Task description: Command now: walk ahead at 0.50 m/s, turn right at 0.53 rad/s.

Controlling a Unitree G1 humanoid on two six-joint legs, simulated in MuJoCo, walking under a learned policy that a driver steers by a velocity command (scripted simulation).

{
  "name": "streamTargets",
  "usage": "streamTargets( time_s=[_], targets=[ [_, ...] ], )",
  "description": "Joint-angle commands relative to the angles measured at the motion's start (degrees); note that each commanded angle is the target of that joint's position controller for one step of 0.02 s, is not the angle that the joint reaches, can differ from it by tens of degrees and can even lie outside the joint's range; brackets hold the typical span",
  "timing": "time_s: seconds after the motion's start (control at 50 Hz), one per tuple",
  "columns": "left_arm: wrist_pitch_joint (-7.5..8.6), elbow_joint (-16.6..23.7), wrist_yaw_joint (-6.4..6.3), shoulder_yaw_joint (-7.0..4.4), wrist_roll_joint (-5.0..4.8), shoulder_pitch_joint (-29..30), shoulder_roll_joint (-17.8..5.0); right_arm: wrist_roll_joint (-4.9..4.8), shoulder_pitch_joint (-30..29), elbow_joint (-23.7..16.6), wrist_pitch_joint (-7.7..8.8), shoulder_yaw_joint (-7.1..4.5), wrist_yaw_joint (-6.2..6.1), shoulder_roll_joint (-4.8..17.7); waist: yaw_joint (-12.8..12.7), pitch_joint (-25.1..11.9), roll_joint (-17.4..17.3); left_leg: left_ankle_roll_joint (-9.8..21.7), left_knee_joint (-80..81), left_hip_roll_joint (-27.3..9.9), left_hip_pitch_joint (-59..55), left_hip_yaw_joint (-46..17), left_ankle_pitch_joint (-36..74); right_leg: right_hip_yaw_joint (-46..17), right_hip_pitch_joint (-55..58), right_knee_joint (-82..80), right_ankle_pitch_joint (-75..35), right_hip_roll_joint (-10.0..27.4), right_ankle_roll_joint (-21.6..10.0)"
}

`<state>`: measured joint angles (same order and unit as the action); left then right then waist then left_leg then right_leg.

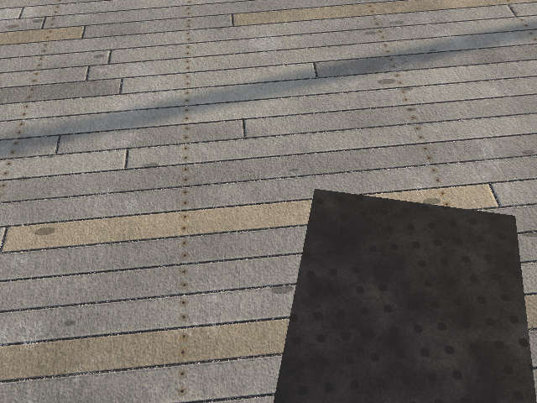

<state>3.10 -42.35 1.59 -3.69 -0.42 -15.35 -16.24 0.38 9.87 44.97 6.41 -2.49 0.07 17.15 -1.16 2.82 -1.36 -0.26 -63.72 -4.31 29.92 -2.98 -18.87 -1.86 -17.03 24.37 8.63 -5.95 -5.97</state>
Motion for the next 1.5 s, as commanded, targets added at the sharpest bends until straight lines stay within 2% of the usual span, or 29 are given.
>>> streamTargets(
  time_s=[0.02,0.18,0.28,0.3,0.32,0.34,0.36,0.4,0.46,0.56,0.74,0.78,0.82,0.84,0.86,0.88,0.9,0.92,1.0,1.12,1.22,1.3,1.36,1.38,1.4,1.42,1.44,1.48,1.5],
  targets=[
    [1.12,4.7,-1.06,-2.19,-0.12,1.1,-8.5,0.71,1.4,-3.8,-0.4,-1.65,-0.46,5.2,2.2,-4.9,3.9,-2.2,5.9,-1.6,5.2,-0.6,5.1,-16.3,5.2,-12.2,-14.4,14.4,-11.2],
    [-0.12,2.4,-2.66,-2.77,-1.12,-5.9,-9.7,-0.57,-13.2,-8.8,0.42,-0.88,0.57,3.4,-3.3,-2.4,6.1,-3.2,32.8,3.8,-0.4,-0.7,24.6,-15.9,4.5,-9.3,-5.5,11.6,-6.2],
    [-1.2,2.4,-3.06,-2.79,-0.9,-5.1,-8.8,-0.77,-8.3,-8.2,1.7,-2.42,1.12,6.7,0.4,-3.8,8.7,0.5,38.7,4.6,-7.9,-1.2,15.8,-22.8,11.0,0.0,-8.5,13.3,-4.2],
    [-1.18,3.0,-2.88,-2.18,-0.72,-4.3,-7.2,-0.24,-2.7,-6.9,1.99,-3.25,0.74,8.2,3.3,-7.6,8.0,2.5,40.0,3.2,-17.4,-1.4,16.4,-21.1,9.1,6.3,-11.2,10.5,-2.6],
    [-0.96,4.1,-2.59,-0.94,0.1,-4.1,-4.0,0.66,5.8,-6.2,2.06,-4.1,0.22,11.1,6.9,-15.5,2.9,6.2,38.4,-5.8,-32.5,-9.7,13.6,-16.6,2.2,21.3,-4.8,7.0,-0.5],
    [-0.44,5.6,-2.53,0.15,-1.37,-12.4,-0.6,1.01,11.1,-4.3,1.15,-5.25,0.29,15.2,3.6,-22.6,-16.1,15.7,42.2,-18.6,-51.5,-35.3,2.9,-8.9,-18.7,39.5,22.9,-1.2,3.6],
    [-0.29,4.3,-2.71,-0.62,-1.87,-12.5,-6.4,-0.61,10.4,-4.8,0.79,-4.22,0.62,10.1,4.5,-19.6,-12.9,15.3,45.2,-20.1,-50.2,-41.7,-8.9,-9.7,-26.4,47.7,24.8,3.6,4.3],
    [-0.81,5.4,-2.74,-1.74,-1.13,-3.0,-9.6,-0.09,5.2,-5.8,-0.02,-2.81,0.28,5.6,5.4,-7.6,-2.9,10.9,47.1,-15.0,-36.3,-25.1,-1.8,-6.9,-26.9,49.2,15.1,7.7,5.3],
    [-1.29,6.7,-1.91,-1.79,-1.22,-1.3,-6.5,0.45,2.5,-4.7,-0.06,-2.12,0.13,3.7,2.6,-2.6,-5.2,9.8,51.4,-10.2,-25.1,-12.4,9.7,-5.3,-22.2,43.7,9.9,11.3,5.5],
    [-2.0,9.2,-1.38,-0.96,-0.82,2.6,-3.5,-0.09,3.1,-2.5,0.39,-3.29,0.13,6.8,2.4,-1.6,-3.2,11.8,54.9,-11.0,-24.8,-2.5,20.2,-3.7,-25.0,34.4,2.8,13.0,6.8],
    [-1.19,13.4,1.55,-0.52,-1.05,14.9,-3.2,-1.76,6.9,0.7,-1.85,-4.24,-0.3,10.8,5.5,1.5,-2.4,7.8,51.9,-11.6,-32.7,10.2,30.0,3.5,-20.0,12.8,-5.2,10.1,3.2],
    [-1.56,13.5,1.68,-1.61,-0.63,12.3,-5.2,-2.29,6.6,0.7,-2.57,-4.82,-0.65,12.6,2.8,-1.1,-4.1,6.7,44.5,-11.8,-34.9,12.4,48.4,6.5,-13.8,11.8,0.9,6.6,0.8],
    [-2.11,9.8,0.93,-4.5,-0.74,-2.8,-9.9,-2.53,5.8,0.3,-3.26,-4.58,-1.12,12.3,-5.8,-9.2,-2.8,4.1,24.2,-9.1,-28.8,15.4,55.5,8.0,7.6,7.2,-1.4,2.0,-3.1],
    [-2.74,7.9,-0.35,-6.14,-1.09,-11.3,-14.7,-0.47,7.4,-0.9,-2.96,-3.1,-1.15,8.5,-8.2,-14.5,5.6,1.6,5.6,-6.3,-13.2,15.4,31.1,-5.8,25.4,6.9,-2.4,10.5,-6.7],
    [-1.87,9.2,-0.25,-6.1,-1.26,-7.9,-19.7,0.9,11.6,-4.5,-1.35,-0.78,-0.29,2.0,-0.8,-21.0,17.8,-1.0,-11.8,5.6,9.4,7.0,-16.0,-39.8,39.6,-1.1,11.1,23.4,-17.3],
    [-0.95,10.1,0.18,-4.64,-1.06,-9.3,-14.1,-1.27,4.6,-4.9,0.43,-1.8,0.47,7.7,-5.9,-22.9,10.0,-0.1,-16.1,3.9,15.3,-2.6,-14.3,-43.7,39.7,-6.9,15.7,24.4,-16.3],
    [-0.14,9.4,0.3,-3.75,-0.63,-7.3,-11.8,-2.83,0.6,-6.4,1.35,-2.14,0.81,9.1,-5.4,-14.4,8.2,0.9,-14.0,1.8,18.6,-1.8,-8.4,-35.6,33.3,-7.7,11.0,22.9,-13.9],
    [0.19,9.3,0.23,-3.13,-0.68,-3.9,-10.1,-2.06,0.9,-5.7,1.71,-1.81,0.48,8.2,-2.7,-10.2,3.1,1.1,-9.1,-0.8,15.6,-1.5,-3.4,-28.6,24.9,-7.6,4.4,20.6,-12.0],
    [0.91,9.5,-0.47,-1.74,0.49,2.3,-6.9,-0.11,4.3,-3.5,-0.4,-2.0,0.37,6.9,2.5,-6.5,4.1,-1.4,0.3,-3.8,4.8,-0.3,3.2,-16.9,8.6,-11.3,-14.1,16.6,-10.9],
    [1.41,5.5,-1.69,-1.58,0.42,-1.1,-8.1,-0.58,-3.9,-4.8,-1.16,-0.7,0.87,3.6,-0.9,-2.2,4.7,-2.7,20.1,-2.8,6.3,1.5,23.4,-5.7,7.4,-14.3,-14.3,13.4,-7.1],
    [1.63,1.5,-1.5,-1.78,0.38,-5.0,-9.1,-1.78,-10.5,-7.1,-0.81,-0.24,2.37,3.3,-4.0,1.5,4.1,0.2,29.6,-0.8,8.1,1.8,27.6,-3.7,14.4,-15.1,-9.8,17.1,-6.0],
    [0.51,-0.3,-2.03,-2.27,0.12,-5.3,-9.9,-1.6,-11.1,-8.9,-0.65,-0.35,3.94,3.7,-3.2,1.2,4.3,3.6,32.4,1.5,10.0,2.5,17.7,-1.4,23.6,-9.6,-22.8,20.0,-4.1],
    [-0.71,0.6,-3.01,-2.34,0.39,-2.4,-11.0,-0.99,2.2,-6.3,-1.16,-2.8,3.5,8.0,4.5,-8.6,5.4,7.2,33.5,8.0,-9.9,7.8,14.3,3.6,22.4,9.5,-50.8,16.7,-0.6],
    [-0.63,1.7,-3.63,-1.69,1.01,-3.0,-10.0,-1.03,10.7,-5.1,-1.46,-4.08,2.88,11.5,8.1,-14.4,2.1,10.4,32.7,2.5,-26.5,-1.1,18.3,5.1,11.0,24.5,-39.9,14.9,1.7],
    [0.75,3.7,-2.71,0.34,1.84,-9.9,-3.8,-1.08,14.6,-5.1,-1.4,-5.36,2.69,16.8,4.6,-21.8,-12.1,22.0,36.1,-12.0,-48.3,-31.7,9.6,4.2,-14.0,47.7,1.3,3.3,6.5],
    [2.56,2.9,-1.79,0.38,1.29,-7.0,-6.0,-1.82,16.1,-4.8,-1.57,-4.05,2.65,11.7,7.1,-25.6,-9.9,22.6,44.1,-13.8,-53.9,-43.8,3.0,-4.7,-22.7,53.6,22.6,1.5,6.2],
    [3.84,4.9,-0.89,-0.3,-0.98,-1.6,-8.8,-1.54,13.3,-5.3,-1.83,-3.42,2.23,9.7,7.6,-17.2,-6.8,19.6,45.5,-12.6,-48.3,-35.9,0.9,-6.1,-27.7,54.6,19.1,5.0,5.3],
    [4.82,6.2,-1.15,-0.19,0.2,3.8,-8.3,-1.16,7.0,-6.9,-2.25,-2.9,1.8,8.1,4.6,-7.0,2.0,17.0,47.3,-8.4,-31.7,-24.9,10.1,-4.0,-25.6,45.3,12.5,9.2,5.2],
    [4.43,6.4,-1.42,-0.55,0.94,3.3,-8.4,-0.56,5.4,-7.7,-2.26,-2.43,1.58,7.1,2.5,-5.6,1.0,16.7,48.6,-6.8,-26.3,-21.9,15.4,-4.0,-21.8,42.1,10.7,10.5,5.6]
  ],
)
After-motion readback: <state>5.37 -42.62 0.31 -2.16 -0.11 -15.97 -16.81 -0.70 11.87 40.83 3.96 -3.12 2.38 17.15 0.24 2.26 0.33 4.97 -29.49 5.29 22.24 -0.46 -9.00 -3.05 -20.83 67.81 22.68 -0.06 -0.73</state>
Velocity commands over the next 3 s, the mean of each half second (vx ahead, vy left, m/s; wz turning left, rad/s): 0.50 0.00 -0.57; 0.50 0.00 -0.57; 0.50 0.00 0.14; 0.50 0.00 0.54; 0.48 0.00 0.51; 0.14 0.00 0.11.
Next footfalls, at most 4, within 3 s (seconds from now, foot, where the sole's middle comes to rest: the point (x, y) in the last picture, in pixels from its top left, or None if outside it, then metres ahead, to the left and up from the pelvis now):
0.32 left None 0.37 0.13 -0.78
0.82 right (388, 368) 0.54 -0.22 -0.78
1.38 left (371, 238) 0.92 -0.22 -0.78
1.84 right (461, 194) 1.09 -0.52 -0.78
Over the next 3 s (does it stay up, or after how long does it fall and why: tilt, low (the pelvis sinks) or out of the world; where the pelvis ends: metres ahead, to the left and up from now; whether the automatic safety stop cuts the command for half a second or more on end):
stays up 1.46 -0.38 -0.01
